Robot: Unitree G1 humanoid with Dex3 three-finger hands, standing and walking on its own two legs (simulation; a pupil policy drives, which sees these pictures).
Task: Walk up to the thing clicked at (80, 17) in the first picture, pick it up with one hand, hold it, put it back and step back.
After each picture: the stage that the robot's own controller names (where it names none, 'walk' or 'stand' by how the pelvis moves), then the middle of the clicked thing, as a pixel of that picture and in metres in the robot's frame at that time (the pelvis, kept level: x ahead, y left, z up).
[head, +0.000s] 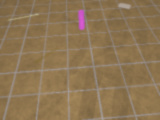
stand; (81, 20) +1.71 +0.05 -0.66
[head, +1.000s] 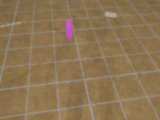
walk; (69, 29) +1.57 +0.13 -0.65
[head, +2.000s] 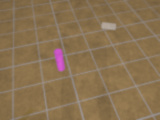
walk; (59, 60) +0.98 +0.21 -0.64
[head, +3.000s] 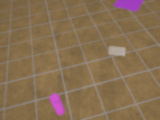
walk; (57, 105) +0.55 +0.25 -0.63
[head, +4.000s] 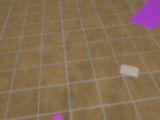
stand; out of the picture +0.42 +0.22 -0.64
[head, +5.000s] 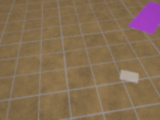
stand; out of the picture +0.38 +0.21 -0.65
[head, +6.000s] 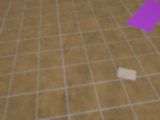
stand; out of the picture +0.40 +0.22 -0.66
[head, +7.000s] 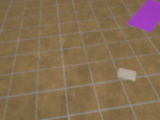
stand; out of the picture +0.39 +0.23 -0.66
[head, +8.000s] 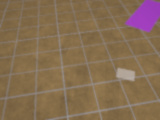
stand; out of the picture +0.38 +0.23 -0.66
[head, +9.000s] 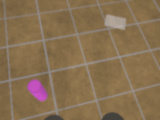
go down; (38, 91) +0.42 +0.24 -0.48
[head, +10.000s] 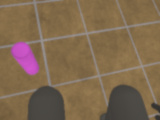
go down; (27, 60) +0.46 +0.27 -0.28
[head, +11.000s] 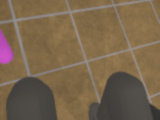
close in; out of the picture +0.45 +0.29 -0.20
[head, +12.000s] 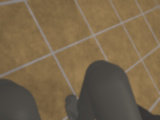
close; out of the picture +0.43 +0.32 -0.15
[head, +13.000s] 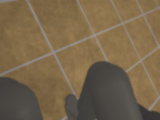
lift; out of the picture +0.41 +0.32 -0.16
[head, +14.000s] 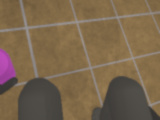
lift; (0, 70) +0.33 +0.28 -0.07
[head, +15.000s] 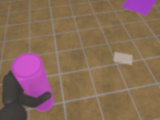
hold; (37, 87) +0.32 +0.16 +0.06
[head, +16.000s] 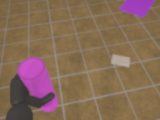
hold; (42, 89) +0.32 +0.16 +0.03
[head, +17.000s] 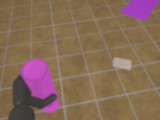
crouch; (44, 90) +0.32 +0.16 +0.03
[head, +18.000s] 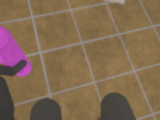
crouch; (12, 56) +0.43 +0.23 -0.05
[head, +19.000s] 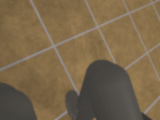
lower; out of the picture +0.43 +0.32 -0.17
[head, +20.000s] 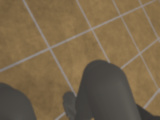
lower; out of the picture +0.43 +0.32 -0.16
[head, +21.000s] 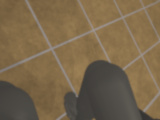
lower; out of the picture +0.43 +0.32 -0.16
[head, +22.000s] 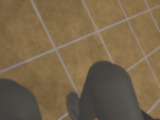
lower; out of the picture +0.41 +0.32 -0.16
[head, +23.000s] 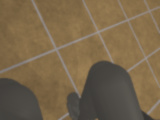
loosen; out of the picture +0.41 +0.31 -0.16
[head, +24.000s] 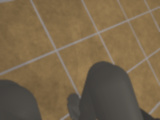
withdraw; out of the picture +0.42 +0.30 -0.16
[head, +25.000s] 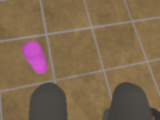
walk; (37, 59) +0.45 +0.24 -0.27
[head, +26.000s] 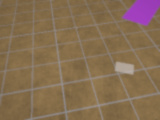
stand; out of the picture +0.37 +0.20 -0.59
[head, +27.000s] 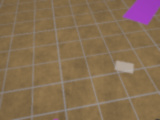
stand; out of the picture +0.38 +0.21 -0.60
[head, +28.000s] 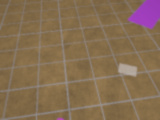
stand; out of the picture +0.39 +0.19 -0.64
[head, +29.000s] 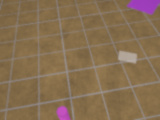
walk; (64, 117) +0.42 +0.18 -0.64
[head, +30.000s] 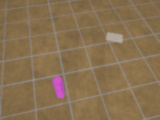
walk; (59, 88) +0.60 +0.20 -0.64
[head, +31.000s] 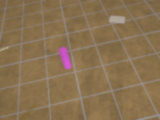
walk; (65, 58) +0.93 +0.28 -0.63
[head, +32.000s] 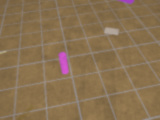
stand; (63, 63) +1.00 +0.23 -0.65
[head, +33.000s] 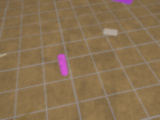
stand; (63, 65) +1.01 +0.24 -0.66
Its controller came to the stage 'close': yes
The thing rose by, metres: 0.68
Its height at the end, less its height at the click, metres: +0.00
